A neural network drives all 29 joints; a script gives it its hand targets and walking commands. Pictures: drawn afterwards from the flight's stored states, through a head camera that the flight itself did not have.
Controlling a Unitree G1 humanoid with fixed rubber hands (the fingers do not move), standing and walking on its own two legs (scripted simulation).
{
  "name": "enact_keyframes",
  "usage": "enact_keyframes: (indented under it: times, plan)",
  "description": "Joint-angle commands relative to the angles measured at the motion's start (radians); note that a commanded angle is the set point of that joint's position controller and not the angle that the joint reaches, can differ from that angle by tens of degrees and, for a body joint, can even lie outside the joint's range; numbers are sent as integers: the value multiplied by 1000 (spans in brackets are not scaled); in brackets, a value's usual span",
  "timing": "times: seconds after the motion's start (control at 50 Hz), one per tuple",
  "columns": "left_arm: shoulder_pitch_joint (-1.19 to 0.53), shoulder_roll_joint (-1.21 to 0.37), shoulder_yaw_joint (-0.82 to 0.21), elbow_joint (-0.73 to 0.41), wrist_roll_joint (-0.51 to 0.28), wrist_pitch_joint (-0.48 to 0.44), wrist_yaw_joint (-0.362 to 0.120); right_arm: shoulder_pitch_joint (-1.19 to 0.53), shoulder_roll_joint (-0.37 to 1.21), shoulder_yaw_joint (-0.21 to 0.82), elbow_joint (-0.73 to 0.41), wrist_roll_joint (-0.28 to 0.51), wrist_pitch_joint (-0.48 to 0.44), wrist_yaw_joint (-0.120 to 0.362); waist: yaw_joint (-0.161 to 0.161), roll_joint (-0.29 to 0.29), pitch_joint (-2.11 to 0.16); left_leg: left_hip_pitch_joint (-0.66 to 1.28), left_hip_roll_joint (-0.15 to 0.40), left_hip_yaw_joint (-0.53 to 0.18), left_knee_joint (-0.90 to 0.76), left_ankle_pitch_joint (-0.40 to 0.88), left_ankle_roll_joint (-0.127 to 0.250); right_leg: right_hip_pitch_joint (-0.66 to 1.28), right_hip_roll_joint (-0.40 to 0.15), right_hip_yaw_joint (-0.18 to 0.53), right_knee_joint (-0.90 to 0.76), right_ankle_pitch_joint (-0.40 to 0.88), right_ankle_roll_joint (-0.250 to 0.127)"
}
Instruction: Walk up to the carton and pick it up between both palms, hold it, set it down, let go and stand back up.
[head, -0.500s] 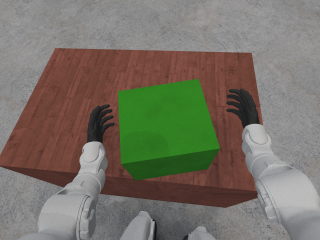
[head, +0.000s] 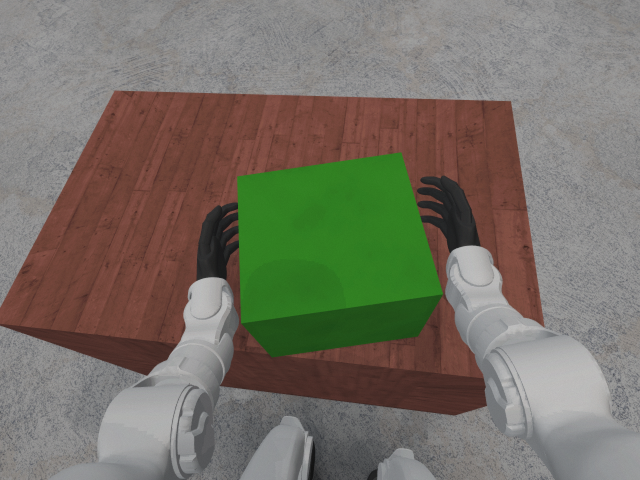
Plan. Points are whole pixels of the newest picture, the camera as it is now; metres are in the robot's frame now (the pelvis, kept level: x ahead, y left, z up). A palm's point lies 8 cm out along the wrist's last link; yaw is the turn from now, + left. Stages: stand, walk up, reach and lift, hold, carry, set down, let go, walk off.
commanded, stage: reach and lift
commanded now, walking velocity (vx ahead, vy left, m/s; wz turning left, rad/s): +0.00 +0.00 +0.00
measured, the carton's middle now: (332, 261) +0.40 +0.06 -0.04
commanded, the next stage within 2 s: none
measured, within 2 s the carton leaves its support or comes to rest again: leaves its support in 1.64 s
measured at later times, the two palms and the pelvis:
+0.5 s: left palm (216, 267) +0.36 +0.21 -0.01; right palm (450, 238) +0.43 -0.09 +0.00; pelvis +0.00 +0.01 +0.01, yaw +0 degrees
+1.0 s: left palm (219, 266) +0.36 +0.20 -0.01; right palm (455, 249) +0.42 -0.10 +0.00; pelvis +0.01 +0.02 +0.03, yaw +0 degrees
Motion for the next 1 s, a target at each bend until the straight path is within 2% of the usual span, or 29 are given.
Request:
enact_keyframes:
  times: [0.0,0.08,0.1,0.12,0.18,0.28,0.32,0.34,0.38,0.4,0.42,0.44,0.46,0.48,0.52,0.54,0.56,0.6,0.62,0.64,0.66,0.7,0.72,0.76,0.84,0.86,0.88,0.92,0.98]
  plan:
    - [-290,43,-11,-170,40,-47,6,-367,-49,-35,-114,-44,-46,-8,-23,-89,-629,428,-36,62,-21,449,-28,372,-7,52,-127,427,115]
    - [-292,27,-15,-181,57,-44,19,-372,-45,-62,-129,-74,-50,-12,-28,-66,-638,447,-33,58,-17,469,-31,370,-11,48,-134,437,107]
    - [-296,16,-26,-194,58,-43,25,-377,-47,-68,-117,-67,-49,-10,-24,-42,-642,467,-35,54,-10,471,-37,348,-6,39,-131,405,103]
    - [-304,15,-18,-184,62,-39,25,-373,-38,-82,-133,-87,-42,-12,-26,-63,-640,452,-32,60,-15,449,-29,347,-12,44,-149,393,101]
    - [-286,-4,-26,-188,77,-38,35,-361,-38,-89,-109,-99,-38,-12,-28,-66,-625,468,-31,56,-22,449,-27,352,-11,42,-145,391,102]
    - [-275,-43,-42,-230,102,-42,54,-357,-7,-91,-133,-111,-41,-4,-26,-32,-647,531,-24,48,-27,492,-37,340,-10,29,-161,384,86]
    - [-291,-57,-44,-223,109,-38,54,-365,1,-94,-148,-120,-40,-5,-32,-53,-631,520,-28,47,-31,475,-27,350,-10,30,-160,402,93]
    - [-276,-50,-24,-172,123,-35,48,-346,-1,-118,-110,-138,-30,-5,-37,-70,-581,489,-25,46,-52,430,-13,345,-13,38,-170,367,97]
    - [-281,-79,-40,-244,122,-45,57,-346,13,-112,-159,-141,-39,-2,-41,-53,-644,517,-25,48,-44,475,-27,376,-16,35,-165,411,92]
    - [-260,-78,-43,-260,124,-45,62,-348,12,-108,-174,-139,-47,0,-22,-40,-654,527,-27,64,-40,514,-28,378,-15,36,-166,437,88]
    - [-290,-73,-47,-248,127,-40,64,-379,11,-117,-172,-140,-44,-3,-42,-45,-642,539,-26,51,-42,492,-30,358,-9,29,-169,427,95]
    - [-280,-76,-41,-267,132,-39,69,-361,9,-107,-173,-142,-42,-5,-28,-47,-652,549,-26,59,-46,514,-29,375,-13,32,-175,445,99]
    - [-283,-67,-26,-230,143,-38,64,-359,15,-119,-147,-144,-34,-3,-34,-62,-618,516,-26,54,-49,464,-20,375,-14,41,-179,414,95]
    - [-258,-86,-35,-267,137,-40,69,-355,14,-115,-170,-146,-42,-1,-31,-54,-654,519,-24,52,-51,482,-21,400,-12,41,-169,436,91]
    - [-276,-96,-48,-251,148,-43,74,-367,31,-118,-169,-152,-44,4,-28,-38,-626,558,-19,41,-54,493,-27,360,-6,25,-183,411,86]
    - [-281,-117,-54,-254,148,-43,72,-360,42,-126,-157,-158,-43,4,-46,-38,-618,553,-20,46,-52,474,-29,346,-8,25,-189,394,85]
    - [-289,-119,-53,-255,145,-43,71,-362,55,-124,-163,-163,-41,4,-39,-56,-613,559,-22,50,-49,493,-26,345,-10,24,-183,394,90]
    - [-303,-181,-86,-250,160,-44,63,-369,121,-124,-169,-189,-41,20,-42,-49,-619,598,-18,46,-53,497,-30,325,-3,9,-198,377,85]
    - [-302,-230,-104,-265,165,-49,60,-357,165,-111,-175,-188,-49,30,-47,-21,-633,621,-17,44,-53,523,-33,322,-5,4,-199,392,78]
    - [-300,-287,-112,-248,178,-51,52,-374,228,-98,-189,-210,-55,44,-34,-22,-640,627,-17,53,-57,532,-32,325,-6,8,-201,398,80]
    - [-298,-375,-119,-228,203,-52,37,-382,320,-90,-206,-244,-60,55,-32,-42,-637,609,-18,50,-52,532,-26,348,-7,17,-200,424,76]
    - [-352,-493,-119,-159,282,-67,-12,-359,502,-117,-159,-363,-54,83,-64,-40,-513,581,-28,62,-94,405,-8,361,-26,3,-239,352,85]
    - [-387,-542,-142,-154,292,-83,-29,-353,569,-137,-183,-410,-64,95,-74,-38,-499,581,-22,58,-119,384,-5,368,-26,-1,-242,340,79]
    - [-427,-603,-181,-152,312,-103,-37,-349,650,-163,-176,-478,-83,111,-85,-25,-518,618,-16,61,-128,391,-18,348,-22,-20,-254,325,69]
    - [-406,-639,-222,-157,314,-121,-20,-333,682,-131,-201,-500,-99,114,-68,-5,-571,670,-10,59,-136,471,-25,351,-17,-20,-265,363,61]
    - [-394,-630,-193,-121,333,-119,-21,-307,650,-139,-156,-508,-90,115,-80,-26,-524,652,-7,56,-148,441,-20,343,-21,-17,-276,341,64]
    - [-388,-636,-205,-160,328,-121,-17,-291,662,-140,-168,-509,-91,117,-77,-6,-541,670,-9,51,-149,435,-21,349,-20,-20,-285,342,61]
    - [-370,-639,-212,-142,327,-128,-19,-265,675,-129,-153,-507,-95,122,-84,-7,-542,691,-8,48,-151,460,-20,349,-12,-30,-288,371,60]
    - [-329,-665,-230,-134,318,-140,-29,-238,701,-104,-166,-510,-109,114,-90,-15,-554,705,-11,48,-151,514,-20,386,-17,-25,-291,469,71]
